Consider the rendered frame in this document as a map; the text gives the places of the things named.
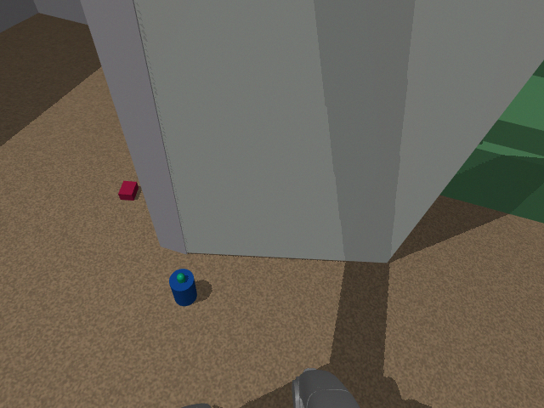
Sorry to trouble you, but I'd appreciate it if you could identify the sofa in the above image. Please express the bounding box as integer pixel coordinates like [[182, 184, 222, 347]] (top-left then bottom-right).
[[440, 60, 544, 223]]

